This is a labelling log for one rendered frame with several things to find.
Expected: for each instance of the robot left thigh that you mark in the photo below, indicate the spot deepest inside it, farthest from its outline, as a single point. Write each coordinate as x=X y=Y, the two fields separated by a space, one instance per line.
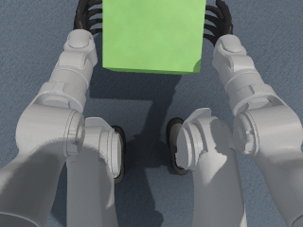
x=90 y=198

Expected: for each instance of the robot right upper arm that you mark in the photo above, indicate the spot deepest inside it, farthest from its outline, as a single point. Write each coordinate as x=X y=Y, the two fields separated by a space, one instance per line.
x=272 y=136

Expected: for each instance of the robot left forearm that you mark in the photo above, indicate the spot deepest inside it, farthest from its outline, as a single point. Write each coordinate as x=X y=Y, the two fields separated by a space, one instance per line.
x=71 y=75

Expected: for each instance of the robot right forearm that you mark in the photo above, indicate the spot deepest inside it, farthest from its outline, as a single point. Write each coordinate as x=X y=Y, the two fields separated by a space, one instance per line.
x=240 y=78

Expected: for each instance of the robot right hand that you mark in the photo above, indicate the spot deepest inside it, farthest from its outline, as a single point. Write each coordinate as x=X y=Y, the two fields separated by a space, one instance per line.
x=223 y=21

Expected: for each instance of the robot right foot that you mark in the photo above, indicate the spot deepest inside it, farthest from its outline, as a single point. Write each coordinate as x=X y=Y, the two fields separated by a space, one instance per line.
x=173 y=129

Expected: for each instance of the carton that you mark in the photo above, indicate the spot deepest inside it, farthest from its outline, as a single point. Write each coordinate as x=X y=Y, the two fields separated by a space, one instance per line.
x=153 y=36

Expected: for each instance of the robot left hand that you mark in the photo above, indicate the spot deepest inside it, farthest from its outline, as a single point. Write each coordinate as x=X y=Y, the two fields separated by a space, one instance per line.
x=81 y=20

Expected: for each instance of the robot left upper arm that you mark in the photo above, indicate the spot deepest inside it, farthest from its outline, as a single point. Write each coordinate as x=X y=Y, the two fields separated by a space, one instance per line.
x=47 y=135

